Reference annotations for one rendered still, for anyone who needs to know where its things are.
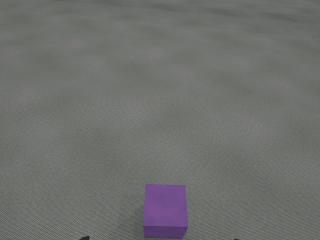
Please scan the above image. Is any carton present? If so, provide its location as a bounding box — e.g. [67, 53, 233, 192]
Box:
[143, 184, 189, 239]

